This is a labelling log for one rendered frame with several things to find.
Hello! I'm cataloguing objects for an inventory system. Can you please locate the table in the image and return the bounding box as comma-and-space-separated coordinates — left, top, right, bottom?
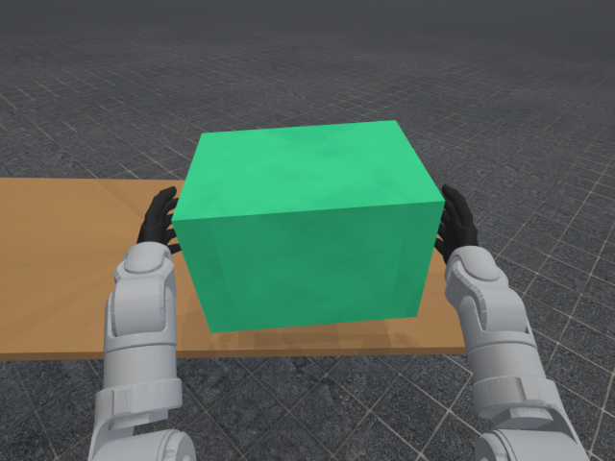
0, 178, 467, 361

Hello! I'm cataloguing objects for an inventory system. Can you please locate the carton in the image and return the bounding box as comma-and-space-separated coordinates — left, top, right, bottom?
171, 120, 445, 333

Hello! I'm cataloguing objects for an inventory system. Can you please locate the robot right hand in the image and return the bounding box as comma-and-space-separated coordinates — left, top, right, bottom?
434, 184, 479, 265

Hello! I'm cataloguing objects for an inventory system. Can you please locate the right robot forearm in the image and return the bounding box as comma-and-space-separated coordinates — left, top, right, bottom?
445, 246, 590, 461

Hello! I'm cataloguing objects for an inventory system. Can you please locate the left robot forearm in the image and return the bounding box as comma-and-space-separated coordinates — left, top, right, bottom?
87, 242, 183, 461

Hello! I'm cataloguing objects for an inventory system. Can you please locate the robot left hand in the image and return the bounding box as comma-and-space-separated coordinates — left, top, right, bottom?
136, 186, 182, 254

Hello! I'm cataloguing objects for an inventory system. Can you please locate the right robot upper arm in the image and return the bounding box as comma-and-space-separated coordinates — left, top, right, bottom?
475, 428, 588, 461

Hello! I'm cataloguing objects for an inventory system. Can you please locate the left robot upper arm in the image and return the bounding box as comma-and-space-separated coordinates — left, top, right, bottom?
92, 428, 196, 461

